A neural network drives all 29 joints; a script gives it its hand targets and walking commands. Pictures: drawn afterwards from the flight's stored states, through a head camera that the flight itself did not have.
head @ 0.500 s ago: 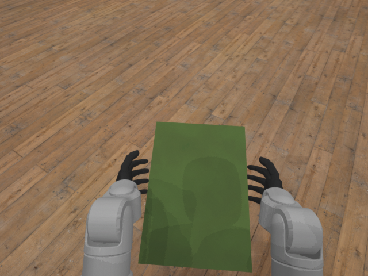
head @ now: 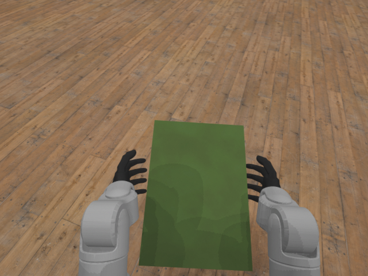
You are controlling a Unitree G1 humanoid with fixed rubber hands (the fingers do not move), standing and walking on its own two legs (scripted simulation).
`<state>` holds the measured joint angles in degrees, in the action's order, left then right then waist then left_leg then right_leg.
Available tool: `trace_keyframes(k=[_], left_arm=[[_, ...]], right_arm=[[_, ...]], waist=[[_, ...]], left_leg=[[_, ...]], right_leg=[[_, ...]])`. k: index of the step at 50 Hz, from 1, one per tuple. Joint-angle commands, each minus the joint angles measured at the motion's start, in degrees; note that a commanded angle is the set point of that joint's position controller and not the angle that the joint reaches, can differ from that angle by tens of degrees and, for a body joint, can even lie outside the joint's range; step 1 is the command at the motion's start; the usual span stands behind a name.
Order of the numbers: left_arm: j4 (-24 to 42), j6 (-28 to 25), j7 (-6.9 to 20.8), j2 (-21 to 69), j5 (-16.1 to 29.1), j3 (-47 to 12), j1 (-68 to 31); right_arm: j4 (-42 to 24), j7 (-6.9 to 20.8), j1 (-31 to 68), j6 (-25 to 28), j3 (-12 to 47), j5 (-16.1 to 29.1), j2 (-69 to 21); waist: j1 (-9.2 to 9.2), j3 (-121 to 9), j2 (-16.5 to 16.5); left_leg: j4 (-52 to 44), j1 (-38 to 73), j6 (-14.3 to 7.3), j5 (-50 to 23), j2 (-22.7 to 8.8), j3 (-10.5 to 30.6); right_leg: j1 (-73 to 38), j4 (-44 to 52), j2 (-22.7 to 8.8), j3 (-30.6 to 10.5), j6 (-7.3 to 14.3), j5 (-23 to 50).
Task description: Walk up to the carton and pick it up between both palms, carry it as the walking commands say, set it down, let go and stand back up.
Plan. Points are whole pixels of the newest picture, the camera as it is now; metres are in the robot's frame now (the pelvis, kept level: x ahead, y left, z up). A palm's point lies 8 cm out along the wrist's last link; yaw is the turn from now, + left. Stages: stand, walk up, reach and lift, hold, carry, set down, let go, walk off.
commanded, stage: carry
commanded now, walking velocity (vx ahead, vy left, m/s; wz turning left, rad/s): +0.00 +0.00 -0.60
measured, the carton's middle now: (193, 195) +0.33 +0.02 -0.01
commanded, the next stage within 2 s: none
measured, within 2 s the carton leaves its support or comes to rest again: neither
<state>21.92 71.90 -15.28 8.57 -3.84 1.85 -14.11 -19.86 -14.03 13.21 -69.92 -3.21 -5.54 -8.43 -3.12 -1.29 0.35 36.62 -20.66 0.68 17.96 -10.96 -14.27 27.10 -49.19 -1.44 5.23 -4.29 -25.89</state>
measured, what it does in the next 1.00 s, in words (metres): walks backwards, turning right: right foot, then left foot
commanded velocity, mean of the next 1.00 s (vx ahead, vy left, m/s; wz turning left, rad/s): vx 0.00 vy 0.00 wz -0.60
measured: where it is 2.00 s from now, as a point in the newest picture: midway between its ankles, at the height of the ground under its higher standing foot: outside the picture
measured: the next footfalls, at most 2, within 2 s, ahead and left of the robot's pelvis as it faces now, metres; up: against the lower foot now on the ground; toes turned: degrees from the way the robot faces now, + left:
right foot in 0.06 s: +0.04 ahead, -0.13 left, +0.00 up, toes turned -10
left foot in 0.42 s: +0.03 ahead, +0.10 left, +0.00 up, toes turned -7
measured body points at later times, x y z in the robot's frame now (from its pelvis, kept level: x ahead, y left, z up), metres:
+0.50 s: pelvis -0.05 +0.00 +0.00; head -0.02 +0.02 +0.44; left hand +0.28 +0.06 +0.08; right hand +0.20 -0.20 +0.09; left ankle -0.01 +0.10 -0.73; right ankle -0.03 -0.11 -0.70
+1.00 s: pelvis -0.12 -0.01 -0.01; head -0.09 -0.03 +0.44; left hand +0.21 -0.08 +0.07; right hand +0.03 -0.30 +0.07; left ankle -0.04 +0.10 -0.69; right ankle -0.14 -0.12 -0.73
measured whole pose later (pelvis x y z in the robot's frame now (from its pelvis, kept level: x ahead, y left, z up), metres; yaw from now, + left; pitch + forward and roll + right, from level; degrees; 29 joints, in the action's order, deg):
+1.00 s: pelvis -0.12 -0.01 -0.01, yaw -35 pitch +4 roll +0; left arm 19.9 70.2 -14.2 8.7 -5.5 3.6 -14.6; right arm -21.7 -15.2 12.8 -71.3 -2.6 -2.4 -8.3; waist 3.3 0.5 0.1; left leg 55.3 -30.5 5.0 28.0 -5.6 -4.2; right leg 25.8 -36.6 1.9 0.0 2.0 -14.5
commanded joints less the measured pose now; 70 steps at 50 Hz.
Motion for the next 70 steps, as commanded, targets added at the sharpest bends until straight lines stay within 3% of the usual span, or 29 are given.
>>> trace_keyframes(k=[1, 3, 4, 5, 6, 8, 12, 20, 21, 22, 23, 24, 26, 29, 37, 39, 40, 41, 43, 47, 54, 56, 57, 58, 60, 63, 68, 69, 70], left_arm=[[4.08, -1.67, 14.73, 60.32, 21.45, -32.94, -20.54], [1.72, -1.33, 14.88, 60.15, 20.91, -31.61, -19.15], [-0.18, -1.29, 15.01, 60.12, 20.81, -30.8, -17.35], [-0.8, -2.04, 15.01, 60.3, 20.37, -30.05, -16.55], [0.28, -2.34, 14.97, 61.46, 20.9, -29.74, -17.69], [1.87, -3.06, 15.08, 62.76, 19.37, -28.8, -18.06], [4.91, -4.75, 14.59, 62.79, 18.02, -27.05, -20.14], [5.33, -3.98, 14.22, 60.85, 18.83, -29.5, -17.88], [5.27, -3.76, 14.21, 60.63, 19.17, -30.06, -18.15], [5.1, -3.4, 14.22, 60.5, 19.13, -30.69, -18.28], [6.62, -2.84, 14.25, 60.72, 19.64, -32.2, -20.54], [6.7, -2.51, 14.24, 60.27, 19.68, -32.5, -20.88], [6.27, -2.25, 15.07, 61.15, 21.14, -33.69, -22.16], [7.58, -2.13, 15.42, 62.12, 23.25, -35.83, -25.55], [3.65, -0.14, 14.5, 58.63, 20.97, -31.89, -19.0], [0.67, -0.16, 14.76, 58.45, 20.58, -30.44, -16.82], [-0.27, -1.02, 14.81, 58.92, 20.31, -29.84, -16.16], [1.44, -1.34, 14.85, 60.22, 21.06, -29.61, -17.8], [3.82, -2.3, 15.02, 61.66, 19.55, -28.4, -18.27], [6.44, -4.04, 14.5, 61.59, 17.84, -26.52, -19.32], [6.17, -3.44, 14.06, 59.82, 17.98, -29.12, -16.75], [5.42, -2.98, 13.92, 59.49, 18.12, -29.99, -17.15], [7.64, -2.53, 14.01, 59.51, 18.7, -31.23, -19.19], [7.79, -2.11, 13.98, 59.03, 18.49, -31.58, -20.12], [6.98, -1.97, 14.7, 60.25, 19.69, -32.56, -21.06], [7.4, -1.9, 15.08, 61.64, 22.02, -34.79, -23.74], [3.81, -0.72, 14.59, 59.46, 20.67, -32.3, -19.02], [2.63, -0.55, 14.69, 59.28, 20.3, -31.75, -18.62], [1.58, -0.45, 14.92, 58.71, 20.16, -30.87, -17.93]], right_arm=[[-7.28, 13.24, 18.22, 1.82, 28.81, 19.36, -57.33], [-5.14, 13.22, 17.54, 1.41, 28.87, 19.25, -57.35], [-4.73, 13.2, 18.75, 1.29, 29.11, 19.16, -56.97], [-8.48, 13.74, 20.73, 1.17, 31.55, 20.12, -56.85], [-8.6, 14.03, 23.43, 1.19, 32.39, 21.32, -58.4], [-8.67, 14.72, 26.49, 1.62, 34.58, 23.49, -61.27], [-9.76, 15.17, 28.96, 2.49, 36.44, 26.43, -63.86], [-8.27, 14.07, 22.11, 2.29, 33.81, 23.79, -61.47], [-7.61, 14.03, 20.67, 2.21, 32.96, 23.21, -61.39], [-7.11, 14.01, 19.64, 2.15, 31.96, 22.52, -60.66], [-6.29, 14.01, 19.48, 2.42, 29.87, 21.1, -58.37], [-7.06, 14.03, 19.31, 2.25, 30.04, 21.02, -58.39], [-7.12, 13.91, 19.57, 2.36, 29.24, 19.57, -58.84], [-8.98, 13.59, 21.39, 2.78, 27.95, 19.24, -57.93], [-6.86, 12.8, 17.26, 0.92, 28.69, 19.5, -55.78], [-5.55, 12.72, 18.57, 0.76, 29.23, 19.57, -55.61], [-9.33, 13.22, 20.32, 0.7, 31.67, 20.26, -55.66], [-9.52, 13.48, 23.32, 0.72, 32.57, 21.71, -57.4], [-10.33, 14.37, 26.9, 1.37, 35.45, 24.35, -61.04], [-11.97, 14.84, 29.0, 2.26, 37.55, 27.2, -63.21], [-10.02, 14.19, 22.23, 1.85, 35.13, 24.6, -60.47], [-8.73, 14.29, 20.3, 1.59, 33.39, 23.56, -59.47], [-8.49, 14.34, 19.75, 1.91, 31.84, 22.62, -57.55], [-8.69, 14.45, 19.71, 1.68, 32.11, 22.18, -57.58], [-8.56, 14.49, 19.5, 1.6, 31.37, 20.59, -58.2], [-10.51, 14.01, 20.96, 2.0, 29.54, 19.83, -57.17], [-7.71, 13.35, 18.05, 0.54, 28.89, 18.98, -54.97], [-6.62, 13.28, 18.05, 0.41, 29.2, 18.93, -55.23], [-6.04, 13.1, 18.48, 0.27, 29.51, 18.77, -55.38]], waist=[[3.89, -20.85, -12.92], [2.73, -21.18, -7.76], [1.88, -20.85, -0.34], [2.05, -22.34, 20.58], [2.85, -22.23, 16.58], [3.0, -23.86, 7.48], [2.52, -23.28, 8.09], [2.51, -25.33, 8.17], [3.34, -26.32, 6.54], [3.88, -25.94, -0.94], [3.92, -22.18, -21.38], [3.01, -20.53, -18.11], [2.8, -17.82, -6.03], [2.92, -16.48, -11.05], [3.27, -20.63, -13.09], [2.0, -20.36, -0.69], [2.26, -21.74, 20.77], [3.07, -21.59, 15.66], [3.03, -23.06, 8.04], [2.41, -23.3, 8.86], [2.33, -25.53, 7.85], [3.64, -26.05, 1.32], [3.3, -23.09, -18.87], [2.98, -21.07, -20.59], [2.99, -19.21, -7.67], [3.02, -18.65, -11.99], [2.45, -21.91, -10.4], [2.54, -21.63, -8.05], [2.66, -21.47, 0.34]], left_leg=[[-4.41, 18.3, -3.91, -33.42, -12.34, 7.23], [4.22, 11.8, 0.92, -26.7, -10.27, 3.14], [10.97, -1.07, 3.58, -12.0, -8.23, 3.55], [20.0, -17.71, 6.11, 20.71, 0.72, 2.49], [25.92, -20.13, 6.56, 25.9, 1.92, 7.99], [27.42, -17.37, 5.02, 16.84, 2.73, 11.0], [21.72, -14.87, 4.96, 9.95, 3.97, 10.9], [-1.62, 2.05, 3.5, 4.74, 8.29, 9.37], [-8.16, 11.69, 2.65, -0.74, 5.45, 10.08], [-12.8, 21.37, 0.24, -5.61, -3.29, 17.74], [-15.15, 22.72, -6.8, -19.1, -17.94, 32.36], [-14.16, 19.56, -10.07, -30.4, -21.17, 31.18], [-13.35, 13.12, -7.77, -28.98, -15.3, 20.15], [-11.4, 12.98, -4.25, -27.63, -8.86, 8.79], [-1.21, 17.2, -2.11, -32.78, -11.37, 4.96], [11.71, -1.01, 3.42, -11.82, -7.69, 3.79], [21.32, -18.29, 6.27, 21.19, 1.06, 2.85], [27.42, -19.88, 6.32, 24.24, 1.32, 8.97], [28.38, -17.12, 4.63, 15.7, 2.25, 11.52], [21.49, -14.16, 4.43, 9.83, 4.3, 10.89], [-0.71, 1.31, 2.76, 5.52, 8.54, 9.11], [-13.03, 18.49, -0.14, -4.28, -0.36, 15.79], [-15.56, 20.59, -6.78, -19.07, -13.74, 31.63], [-15.23, 17.65, -10.86, -30.53, -18.59, 32.93], [-12.76, 12.08, -8.77, -33.31, -12.67, 22.03], [-10.28, 12.82, -5.6, -35.38, -6.09, 12.86], [-5.16, 15.08, -4.68, -28.64, -4.09, 11.99], [-3.03, 10.18, -2.47, -23.41, -2.49, 11.86], [2.43, 0.85, -0.51, -12.87, 0.24, 10.83]], right_leg=[[-1.57, 11.26, 1.59, 3.51, 0.32, 0.24], [-13.06, 25.5, 0.01, 1.19, 0.95, 12.05], [-23.34, 24.84, -6.89, -8.19, 2.53, 26.14], [-31.11, 19.74, -18.94, -27.39, 10.35, 60.48], [-31.38, 16.62, -18.19, -25.81, 12.87, 72.11], [-26.87, 17.52, -15.45, -19.64, 12.88, 56.35], [-22.8, 21.4, -12.75, -18.9, 12.59, 36.49], [-15.03, 21.4, -10.12, -20.89, 10.31, 35.24], [-8.79, 18.68, -8.72, -18.13, 8.1, 33.39], [0.64, 11.73, -4.77, -13.23, 5.26, 23.62], [13.63, 1.55, 3.1, -4.14, 1.67, 0.08], [14.26, -10.77, 1.24, -3.07, 1.54, -8.25], [9.18, -17.38, -0.9, -5.12, 1.44, -2.02], [6.01, -10.65, 0.34, -1.44, 0.21, 3.15], [-6.16, 19.31, 2.35, 4.26, 0.66, 6.44], [-23.52, 24.92, -6.7, -9.28, 3.21, 28.14], [-30.92, 20.49, -19.08, -29.37, 11.29, 60.76], [-30.79, 16.74, -18.44, -26.49, 13.97, 73.42], [-26.57, 16.96, -14.85, -19.19, 13.46, 59.01], [-23.71, 20.61, -12.34, -18.77, 13.31, 41.72], [-17.25, 20.8, -10.54, -20.2, 11.47, 37.67], [-4.28, 13.35, -6.4, -13.94, 7.0, 28.47], [6.6, 5.87, 1.19, -6.44, 3.58, 6.32], [9.25, -4.98, 2.12, -3.42, 2.77, -7.8], [3.91, -9.73, 0.02, -5.01, 2.83, -2.71], [0.47, -2.36, 1.95, -0.95, 2.07, 1.33], [-9.87, 25.01, 3.24, 0.95, 3.11, 11.26], [-15.61, 27.83, -0.34, -3.14, 3.83, 15.08], [-22.54, 27.43, -8.26, -12.93, 5.13, 29.66]])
